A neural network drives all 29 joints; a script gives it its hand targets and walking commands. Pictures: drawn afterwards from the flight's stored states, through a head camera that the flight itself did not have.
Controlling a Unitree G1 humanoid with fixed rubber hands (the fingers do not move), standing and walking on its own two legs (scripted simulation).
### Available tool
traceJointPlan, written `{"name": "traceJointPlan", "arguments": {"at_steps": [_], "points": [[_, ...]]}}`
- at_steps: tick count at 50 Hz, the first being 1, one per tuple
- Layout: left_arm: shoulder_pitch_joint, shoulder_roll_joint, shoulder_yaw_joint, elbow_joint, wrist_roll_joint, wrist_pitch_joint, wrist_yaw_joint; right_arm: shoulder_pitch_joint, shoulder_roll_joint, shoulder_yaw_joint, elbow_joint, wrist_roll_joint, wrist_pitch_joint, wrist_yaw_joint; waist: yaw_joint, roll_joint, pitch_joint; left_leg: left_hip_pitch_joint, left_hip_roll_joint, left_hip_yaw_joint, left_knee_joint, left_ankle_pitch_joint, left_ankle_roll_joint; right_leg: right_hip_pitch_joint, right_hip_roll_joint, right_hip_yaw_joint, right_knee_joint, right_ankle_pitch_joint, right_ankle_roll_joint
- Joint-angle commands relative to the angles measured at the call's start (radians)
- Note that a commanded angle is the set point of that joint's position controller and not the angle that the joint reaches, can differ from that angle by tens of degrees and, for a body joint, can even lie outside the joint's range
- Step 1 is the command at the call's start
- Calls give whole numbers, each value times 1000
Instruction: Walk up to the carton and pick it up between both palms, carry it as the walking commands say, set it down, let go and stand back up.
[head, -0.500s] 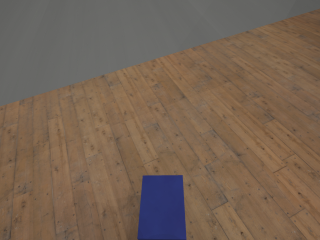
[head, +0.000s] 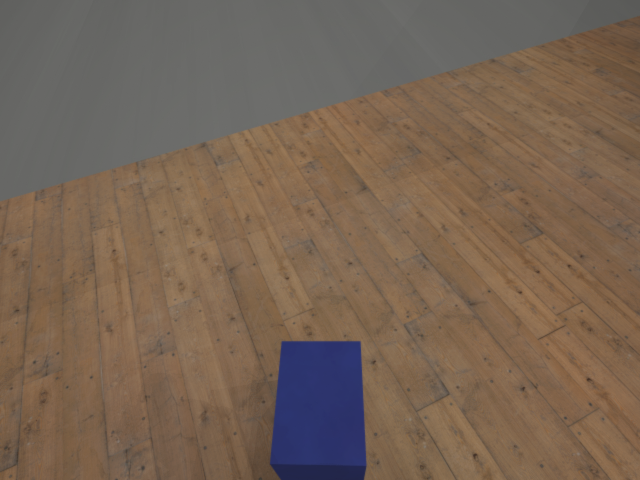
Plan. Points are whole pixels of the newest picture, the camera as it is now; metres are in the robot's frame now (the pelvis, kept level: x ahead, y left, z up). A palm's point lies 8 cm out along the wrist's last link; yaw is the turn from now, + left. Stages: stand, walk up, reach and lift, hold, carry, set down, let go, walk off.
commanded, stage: stand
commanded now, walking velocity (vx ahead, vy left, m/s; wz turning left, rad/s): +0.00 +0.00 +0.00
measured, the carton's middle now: (322, 413) +0.38 +0.07 -0.64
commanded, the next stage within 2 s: reach and lift in 0.74 s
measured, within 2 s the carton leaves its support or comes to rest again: neither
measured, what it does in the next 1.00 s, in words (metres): shifts its weight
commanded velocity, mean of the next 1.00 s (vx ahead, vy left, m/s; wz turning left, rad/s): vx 0.00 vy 0.00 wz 0.00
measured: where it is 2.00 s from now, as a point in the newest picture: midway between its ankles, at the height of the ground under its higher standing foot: outside the picture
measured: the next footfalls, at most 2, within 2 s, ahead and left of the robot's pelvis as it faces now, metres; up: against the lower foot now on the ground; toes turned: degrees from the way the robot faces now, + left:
none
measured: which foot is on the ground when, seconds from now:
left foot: down 0.00-1.00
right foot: down 0.00-1.00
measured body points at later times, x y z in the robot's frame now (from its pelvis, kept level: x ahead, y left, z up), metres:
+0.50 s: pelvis -0.01 +0.01 +0.00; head -0.01 +0.00 +0.45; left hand -0.02 +0.22 -0.16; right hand -0.04 -0.18 -0.17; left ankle -0.04 +0.17 -0.74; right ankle +0.00 -0.06 -0.74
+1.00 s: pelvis -0.06 +0.02 -0.05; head +0.03 +0.02 +0.39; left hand +0.15 +0.25 -0.16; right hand +0.14 -0.22 -0.17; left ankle -0.04 +0.17 -0.74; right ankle +0.00 -0.06 -0.74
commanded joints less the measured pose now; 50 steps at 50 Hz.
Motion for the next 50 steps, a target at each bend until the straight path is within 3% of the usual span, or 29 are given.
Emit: {"name": "traceJointPlan", "arguments": {"at_steps": [1,7,8,9,12,14,18,19,20,21,22,24,26,30,33,35,37,38,39,40,42,43,44,45,46,47,48,49,50], "points": [[71,128,24,-27,-5,-7,6,108,-56,-5,-9,-3,-11,-2,8,-30,104,-80,34,-6,-67,147,67,-53,-178,169,-166,133,31],[61,118,22,-32,-1,-6,6,112,-53,-10,-21,-6,-12,-6,2,24,109,-107,27,-7,-72,151,69,-58,-175,173,-156,116,27],[58,110,26,-27,2,-6,8,96,-66,-9,-24,-10,-15,-7,-2,-23,76,-79,36,-5,-65,172,74,-58,-178,160,-150,184,30],[77,104,23,-25,2,-3,7,111,-64,-11,-28,-1,-15,-8,4,11,71,-77,30,-4,-64,169,73,-36,-176,171,-140,166,28],[87,104,23,-22,-1,-9,8,131,-68,-13,-27,-5,-18,-7,-4,1,27,-61,44,-6,-58,198,67,-24,-176,147,-119,254,31],[87,115,32,-20,-4,-5,10,115,-55,-10,-22,-5,-18,-8,13,17,68,-81,37,-5,-74,180,71,-38,-176,150,-133,176,36],[70,117,30,-32,-6,-1,8,107,-67,-11,-35,-3,-15,-5,6,9,78,-96,34,-7,-76,144,70,-68,-180,164,-147,137,35],[79,109,30,-35,-1,-5,6,126,-56,-8,-31,-2,-13,-2,2,-18,84,-95,27,-4,-68,137,71,-66,-180,171,-157,123,29],[85,101,29,-35,-1,-6,5,123,-53,-10,-36,-9,-15,-5,4,1,65,-86,32,-6,-71,131,66,-61,-184,164,-159,112,32],[66,112,31,-35,-2,-7,5,107,-64,-9,-31,-8,-14,-4,6,-22,81,-95,35,-12,-76,157,73,-58,-181,156,-153,153,36],[69,112,28,-30,-2,-5,9,111,-54,-9,-34,-5,-13,-2,2,-32,81,-86,29,-2,-73,139,69,-83,-183,182,-160,101,31],[65,111,29,-35,-2,-1,5,113,-65,-12,-37,-6,-15,-3,2,-5,75,-93,23,1,-68,116,70,-75,-182,179,-169,46,38],[83,114,29,-34,-3,-7,5,101,-53,-11,-44,-8,-14,0,3,-26,99,-88,26,-5,-55,131,75,-100,-188,189,-181,91,31],[72,115,31,-48,-2,-8,5,120,-42,-7,-38,-8,-11,0,-1,-57,78,-97,21,-4,-55,118,71,-95,-195,198,-197,41,31],[82,113,30,-43,-2,-8,6,124,-64,-12,-39,-5,-19,0,4,-12,56,-81,22,-4,-68,129,69,-77,-183,185,-170,44,33],[71,111,32,-46,1,-9,3,116,-79,-15,-37,-10,-20,0,-3,-40,61,-95,30,-6,-71,134,73,-78,-185,170,-172,60,38],[78,121,32,-44,-4,-9,4,112,-57,-9,-42,-10,-22,0,6,-16,52,-80,32,-3,-71,136,71,-89,-184,174,-174,50,36],[-861,200,-63,-741,-83,23,-50,-829,-235,107,-800,132,-10,7,14,-12,-145,-430,-66,-39,188,-176,153,-367,-104,126,68,-247,5],[-799,190,-54,-660,-137,103,-9,-819,-241,50,-636,151,87,-10,-48,-47,-215,-391,-79,-56,278,-243,148,-379,-111,89,135,-323,34],[-699,218,-59,-596,-164,172,11,-820,-262,65,-606,148,162,-18,-42,-149,-230,-380,-72,-47,293,-239,146,-366,-125,58,145,-310,59],[-543,221,-87,-630,-134,301,15,-572,-204,34,-590,168,306,-33,-67,-21,-170,-418,-48,-71,243,-187,126,-324,-129,57,129,-208,34],[-495,193,-109,-677,-163,368,20,-482,-171,36,-622,208,367,-33,-39,-47,-220,-477,-41,-111,264,-141,140,-289,-120,95,164,-141,22],[-479,158,-135,-723,-180,425,15,-491,-150,65,-640,221,427,-25,-21,-26,-294,-487,-82,-89,257,-136,144,-263,-113,143,177,-123,14],[-417,180,-107,-737,-149,492,7,-469,-158,48,-625,207,489,-20,-5,-45,-351,-436,-100,-93,260,-105,159,-280,-112,174,169,-102,3],[-329,148,-105,-737,-149,564,4,-352,-119,66,-594,199,552,-1,5,15,-349,-429,-119,-94,268,-49,162,-271,-100,180,183,-38,-3],[-224,130,-95,-718,-135,621,3,-211,-135,56,-547,179,609,15,10,32,-358,-451,-132,-84,276,-14,144,-213,-86,192,189,43,-17],[-94,105,-79,-720,-133,677,-4,-66,-112,32,-535,169,657,24,-1,52,-394,-522,-135,-93,291,93,138,-150,-72,202,223,219,-22],[-21,108,-81,-681,-105,701,-10,12,-90,8,-483,136,675,25,-24,12,-432,-539,-142,-107,308,153,128,-101,-58,217,246,338,-19],[13,99,-46,-665,-40,701,-16,55,-84,-27,-486,97,673,31,-24,35,-458,-537,-160,-103,287,201,118,-71,-40,202,240,399,-13]]}}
